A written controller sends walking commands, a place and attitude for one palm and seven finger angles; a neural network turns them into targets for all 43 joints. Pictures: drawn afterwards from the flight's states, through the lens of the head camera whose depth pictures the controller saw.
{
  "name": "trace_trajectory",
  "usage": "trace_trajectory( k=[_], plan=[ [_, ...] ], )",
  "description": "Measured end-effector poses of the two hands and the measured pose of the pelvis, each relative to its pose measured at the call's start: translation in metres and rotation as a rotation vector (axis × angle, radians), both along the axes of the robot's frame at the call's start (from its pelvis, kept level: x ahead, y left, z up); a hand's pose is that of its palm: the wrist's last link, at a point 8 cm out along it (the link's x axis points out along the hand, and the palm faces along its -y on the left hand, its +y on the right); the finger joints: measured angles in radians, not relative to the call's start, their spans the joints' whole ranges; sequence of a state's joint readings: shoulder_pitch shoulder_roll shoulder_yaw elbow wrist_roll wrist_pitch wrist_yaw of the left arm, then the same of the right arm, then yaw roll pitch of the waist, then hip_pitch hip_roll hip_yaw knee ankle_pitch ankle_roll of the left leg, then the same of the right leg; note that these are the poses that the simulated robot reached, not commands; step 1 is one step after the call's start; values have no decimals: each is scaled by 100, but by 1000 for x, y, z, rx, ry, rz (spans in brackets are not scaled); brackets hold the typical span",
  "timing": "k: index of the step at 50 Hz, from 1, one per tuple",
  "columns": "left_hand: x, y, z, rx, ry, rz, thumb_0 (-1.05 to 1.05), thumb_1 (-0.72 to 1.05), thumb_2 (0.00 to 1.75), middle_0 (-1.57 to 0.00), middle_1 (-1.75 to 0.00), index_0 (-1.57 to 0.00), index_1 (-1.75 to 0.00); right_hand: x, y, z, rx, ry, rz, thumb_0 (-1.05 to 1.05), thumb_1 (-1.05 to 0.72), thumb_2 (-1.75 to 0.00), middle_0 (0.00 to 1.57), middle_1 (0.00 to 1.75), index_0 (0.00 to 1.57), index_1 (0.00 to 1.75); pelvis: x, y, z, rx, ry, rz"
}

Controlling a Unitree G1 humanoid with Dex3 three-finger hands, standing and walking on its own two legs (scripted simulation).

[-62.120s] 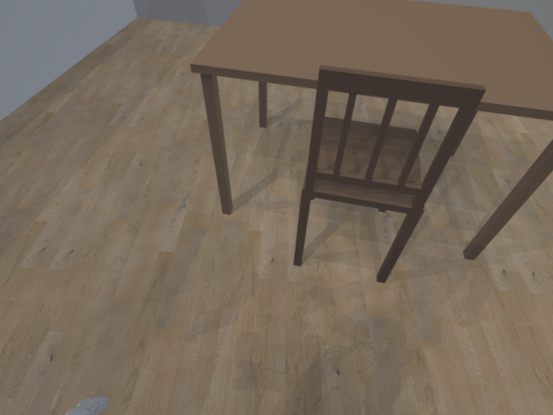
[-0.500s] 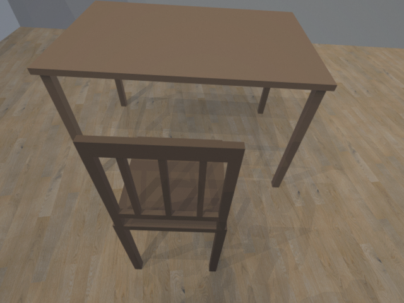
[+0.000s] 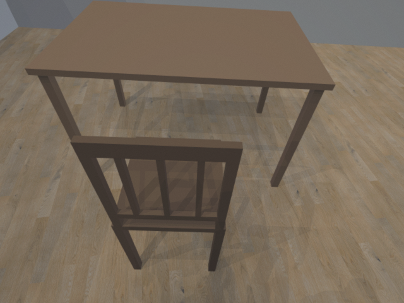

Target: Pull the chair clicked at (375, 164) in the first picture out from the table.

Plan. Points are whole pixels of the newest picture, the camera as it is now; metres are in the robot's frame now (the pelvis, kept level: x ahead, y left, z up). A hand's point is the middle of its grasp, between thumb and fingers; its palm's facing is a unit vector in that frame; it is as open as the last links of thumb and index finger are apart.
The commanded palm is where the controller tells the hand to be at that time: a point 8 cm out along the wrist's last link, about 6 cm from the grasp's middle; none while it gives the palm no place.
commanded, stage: look again from close up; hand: left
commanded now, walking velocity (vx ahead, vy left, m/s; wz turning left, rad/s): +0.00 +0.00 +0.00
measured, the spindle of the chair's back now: (164, 189) +0.41 +0.13 -0.09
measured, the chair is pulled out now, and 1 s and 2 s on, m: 0.30 0.30 0.30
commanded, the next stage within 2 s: raise the hand toward the chair's back in 0.58 s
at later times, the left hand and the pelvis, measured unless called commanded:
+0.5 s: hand out of the picture -0.03 +0.15 -0.18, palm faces +0.02 -0.99 -0.15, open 7.3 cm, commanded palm none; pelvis +0.00 +0.00 +0.00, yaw +0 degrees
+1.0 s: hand (142, 264) +0.20 +0.13 -0.03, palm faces +0.03 -1.00 +0.02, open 8.3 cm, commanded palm +0.12 +0.21 -0.07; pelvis -0.03 -0.04 -0.07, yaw +3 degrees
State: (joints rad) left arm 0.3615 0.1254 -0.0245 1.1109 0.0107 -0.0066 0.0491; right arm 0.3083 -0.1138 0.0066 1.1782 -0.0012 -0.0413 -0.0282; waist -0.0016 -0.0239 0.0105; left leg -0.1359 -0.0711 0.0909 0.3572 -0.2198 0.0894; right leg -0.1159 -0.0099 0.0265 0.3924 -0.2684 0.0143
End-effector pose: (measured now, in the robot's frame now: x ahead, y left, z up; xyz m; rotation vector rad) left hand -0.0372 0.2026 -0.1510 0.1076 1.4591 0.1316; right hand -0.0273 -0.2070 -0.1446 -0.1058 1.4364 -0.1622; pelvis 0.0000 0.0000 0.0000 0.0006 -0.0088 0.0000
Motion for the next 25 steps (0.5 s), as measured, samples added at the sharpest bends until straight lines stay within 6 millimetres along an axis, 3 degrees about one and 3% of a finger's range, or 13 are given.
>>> trace_trajectory(
  k=[25],
  plan=[
    [0,-4,1,2,3,1,0,91,90,-20,-30,-20,-30,0,-3,0,2,3,-3,1,-91,-89,20,30,20,30,1,-4,0,2,1,0]
  ],
)
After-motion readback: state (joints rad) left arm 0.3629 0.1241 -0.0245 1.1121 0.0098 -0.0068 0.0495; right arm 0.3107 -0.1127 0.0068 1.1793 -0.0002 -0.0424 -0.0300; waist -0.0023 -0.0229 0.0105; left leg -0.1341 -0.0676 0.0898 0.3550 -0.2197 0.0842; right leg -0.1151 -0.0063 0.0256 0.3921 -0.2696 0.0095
